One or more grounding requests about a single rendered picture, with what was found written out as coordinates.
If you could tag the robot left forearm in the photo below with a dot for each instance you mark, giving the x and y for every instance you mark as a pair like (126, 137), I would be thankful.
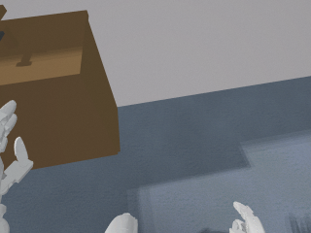
(4, 225)

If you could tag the right robot hand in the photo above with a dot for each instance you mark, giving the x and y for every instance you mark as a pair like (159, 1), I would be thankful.
(252, 223)

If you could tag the robot left thigh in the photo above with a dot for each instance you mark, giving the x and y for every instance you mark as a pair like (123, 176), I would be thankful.
(123, 224)

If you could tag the left robot hand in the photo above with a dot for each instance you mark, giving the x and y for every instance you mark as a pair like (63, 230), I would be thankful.
(18, 169)

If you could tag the counter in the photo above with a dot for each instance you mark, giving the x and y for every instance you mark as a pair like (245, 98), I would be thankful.
(51, 67)

